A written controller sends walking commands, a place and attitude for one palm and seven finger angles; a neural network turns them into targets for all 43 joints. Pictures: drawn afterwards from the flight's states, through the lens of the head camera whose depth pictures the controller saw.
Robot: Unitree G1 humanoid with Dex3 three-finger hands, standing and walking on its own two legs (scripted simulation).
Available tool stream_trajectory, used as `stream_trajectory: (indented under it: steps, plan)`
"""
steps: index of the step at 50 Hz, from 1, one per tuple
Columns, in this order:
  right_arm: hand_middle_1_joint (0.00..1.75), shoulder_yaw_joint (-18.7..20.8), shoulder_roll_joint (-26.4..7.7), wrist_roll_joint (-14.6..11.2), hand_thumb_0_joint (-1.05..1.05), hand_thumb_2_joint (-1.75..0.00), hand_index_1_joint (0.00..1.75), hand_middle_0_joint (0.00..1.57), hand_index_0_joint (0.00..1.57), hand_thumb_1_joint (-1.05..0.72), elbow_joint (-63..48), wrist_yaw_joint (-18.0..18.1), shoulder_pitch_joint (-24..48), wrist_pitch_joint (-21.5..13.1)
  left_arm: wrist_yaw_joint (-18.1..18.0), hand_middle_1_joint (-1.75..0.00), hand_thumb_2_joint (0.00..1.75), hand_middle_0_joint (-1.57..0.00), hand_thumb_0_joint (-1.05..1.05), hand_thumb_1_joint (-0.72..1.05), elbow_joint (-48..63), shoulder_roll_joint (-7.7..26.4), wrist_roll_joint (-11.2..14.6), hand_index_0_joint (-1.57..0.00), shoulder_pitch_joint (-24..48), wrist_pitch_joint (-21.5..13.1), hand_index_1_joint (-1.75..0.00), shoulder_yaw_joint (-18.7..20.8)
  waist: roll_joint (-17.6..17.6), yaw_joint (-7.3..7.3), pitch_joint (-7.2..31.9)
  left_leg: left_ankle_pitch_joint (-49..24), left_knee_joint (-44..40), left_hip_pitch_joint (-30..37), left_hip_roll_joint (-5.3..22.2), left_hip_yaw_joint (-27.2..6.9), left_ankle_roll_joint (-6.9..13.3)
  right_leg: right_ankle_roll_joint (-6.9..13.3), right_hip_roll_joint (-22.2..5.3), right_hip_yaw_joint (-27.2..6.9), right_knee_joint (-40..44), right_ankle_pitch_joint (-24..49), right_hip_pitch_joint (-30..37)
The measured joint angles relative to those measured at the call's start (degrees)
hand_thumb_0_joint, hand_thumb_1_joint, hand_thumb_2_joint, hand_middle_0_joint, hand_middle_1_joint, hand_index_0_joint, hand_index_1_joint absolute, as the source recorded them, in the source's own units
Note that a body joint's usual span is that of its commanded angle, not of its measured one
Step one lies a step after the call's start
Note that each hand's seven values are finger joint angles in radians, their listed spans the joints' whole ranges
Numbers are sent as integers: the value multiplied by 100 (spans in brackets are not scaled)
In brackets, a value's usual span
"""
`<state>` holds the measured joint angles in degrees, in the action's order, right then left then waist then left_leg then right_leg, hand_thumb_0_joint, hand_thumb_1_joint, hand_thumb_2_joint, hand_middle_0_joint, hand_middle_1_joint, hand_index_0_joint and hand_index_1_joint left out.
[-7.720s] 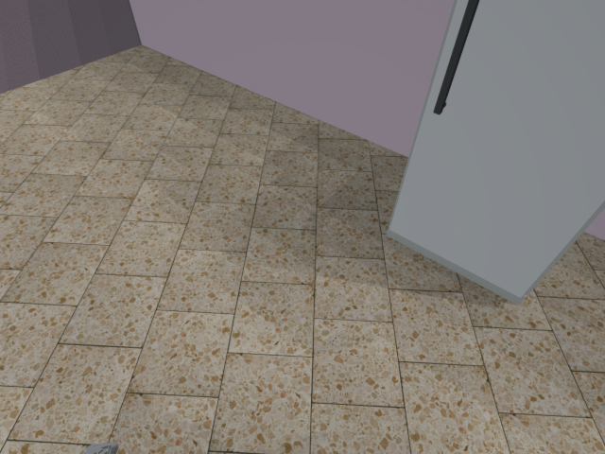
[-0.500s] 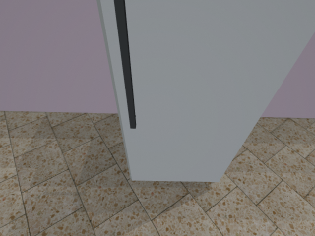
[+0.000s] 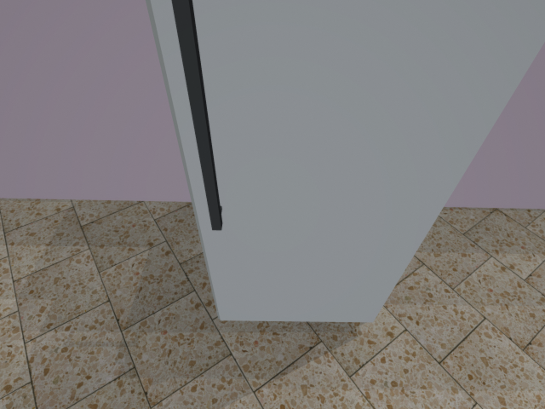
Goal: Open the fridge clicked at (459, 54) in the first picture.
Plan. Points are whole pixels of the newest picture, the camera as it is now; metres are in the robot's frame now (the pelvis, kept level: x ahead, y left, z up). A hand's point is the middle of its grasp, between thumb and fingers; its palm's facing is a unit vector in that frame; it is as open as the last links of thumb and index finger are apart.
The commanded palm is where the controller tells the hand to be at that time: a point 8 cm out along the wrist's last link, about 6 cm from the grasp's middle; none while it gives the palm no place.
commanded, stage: come to a stop and stand still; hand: left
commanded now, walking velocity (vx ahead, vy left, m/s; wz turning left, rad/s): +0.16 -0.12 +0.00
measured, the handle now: (204, 125) +0.50 +0.15 +0.16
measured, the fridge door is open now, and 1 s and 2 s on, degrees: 0 0 0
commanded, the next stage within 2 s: look again from close up in 1.80 s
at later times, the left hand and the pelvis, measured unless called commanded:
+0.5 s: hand out of the picture +0.04 +0.15 -0.18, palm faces +0.05 -0.98 -0.20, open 7.4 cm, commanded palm none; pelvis +0.05 -0.02 +0.00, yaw +0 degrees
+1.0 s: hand out of the picture +0.03 +0.14 -0.17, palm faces +0.05 -0.98 -0.20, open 7.4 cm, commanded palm none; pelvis +0.03 -0.04 +0.01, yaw +1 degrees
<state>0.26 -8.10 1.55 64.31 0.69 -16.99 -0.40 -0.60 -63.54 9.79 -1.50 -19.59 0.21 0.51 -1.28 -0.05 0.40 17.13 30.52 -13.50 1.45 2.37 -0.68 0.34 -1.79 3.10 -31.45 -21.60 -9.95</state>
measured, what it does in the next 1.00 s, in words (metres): stands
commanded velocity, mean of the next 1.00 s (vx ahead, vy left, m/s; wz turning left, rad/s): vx -0.04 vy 0.00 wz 0.00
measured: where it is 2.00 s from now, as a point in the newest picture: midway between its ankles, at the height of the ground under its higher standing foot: outside the picture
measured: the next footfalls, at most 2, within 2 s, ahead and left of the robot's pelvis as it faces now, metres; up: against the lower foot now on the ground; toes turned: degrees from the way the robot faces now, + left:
none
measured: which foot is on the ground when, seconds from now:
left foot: down 0.00-1.00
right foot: down 0.00-1.00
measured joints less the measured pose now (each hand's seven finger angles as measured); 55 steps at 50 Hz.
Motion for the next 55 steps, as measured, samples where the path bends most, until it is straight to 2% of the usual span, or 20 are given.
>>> stream_trajectory:
  steps: [3,6,8,9,11,16,20,26,35,51,53,55]
  plan:
    - [30,16,43,-5,0,-90,30,20,20,-91,9,17,-141,-9,5,-30,90,-20,1,90,9,-90,1,-19,-157,-69,-30,38,92,-5,-10,214,330,-122,114,-79,14,68,112,94,-36,-125,48]
    - [30,44,89,-1,0,-90,30,20,20,-91,33,15,-189,48,-46,-30,90,-20,1,90,10,-157,-12,-19,-324,-168,-30,85,74,-44,-51,849,1288,-494,185,79,153,142,164,233,12,-233,185]
    - [30,61,108,-18,1,-90,30,20,20,-91,21,13,-115,59,-94,-30,90,-20,1,90,-18,-207,-41,-19,-441,-200,-30,96,9,-111,-119,1074,1594,-678,162,223,192,145,161,264,88,-265,306]
    - [30,59,111,-25,1,-90,30,20,20,-91,2,25,-51,47,-114,-30,90,-20,1,90,-45,-233,-41,-19,-501,-192,-30,90,-28,-137,-159,944,1419,-677,137,295,191,127,153,257,103,-288,356]
    - [30,52,46,-23,2,-90,30,20,20,-93,-32,89,66,-34,-141,-30,90,-20,1,90,-119,-312,0,-19,-625,-144,-30,57,-42,-151,-239,-8,652,-471,107,387,229,76,167,220,-83,-409,368]
    - [30,8,49,-76,2,-90,30,20,20,-94,-66,239,359,-147,-204,-30,90,-20,1,90,-332,-372,74,-19,-496,84,-30,-6,-257,-172,-310,236,393,-134,-3,652,289,-34,-28,20,-844,-786,-23]
    - [30,59,9,-101,1,-90,30,20,20,-95,-162,259,540,-100,-199,-30,90,-20,1,90,-102,-316,44,-20,-155,47,-30,22,-176,-124,-442,55,125,-26,-35,613,221,-42,-105,42,-244,118,-143]
    - [30,173,-51,-81,1,-90,30,20,20,-94,-289,184,637,42,-212,-30,90,-20,1,90,282,-165,6,-19,239,-61,-30,71,22,-59,-264,-47,52,-130,86,516,73,90,30,139,-91,25,-176]
    - [30,142,-75,-49,0,-90,30,20,20,-94,-281,111,546,79,-190,-30,90,-20,1,91,472,37,33,-19,633,-10,-30,59,38,2,-124,-249,-151,11,120,456,8,165,83,201,29,155,-57]
    - [30,-36,-21,-39,0,-90,30,20,19,-92,115,38,42,42,-93,-30,90,-20,1,91,115,-18,82,-19,315,-50,-30,-32,77,15,-170,-668,-676,179,189,359,-30,230,217,309,718,630,212]
    - [30,-29,-66,-57,0,-90,30,20,19,-91,13,5,25,88,-186,-30,90,-20,1,91,100,-112,64,-19,210,-111,-30,-89,201,6,-202,-406,-271,-58,262,254,-14,214,294,321,709,667,125]
    - [30,10,-131,-47,0,-90,30,20,19,-91,-171,-28,-6,112,-192,-30,90,-20,1,91,110,-211,54,-20,76,-141,-30,-137,364,85,-209,-226,50,-239,295,105,16,218,363,344,569,626,-19]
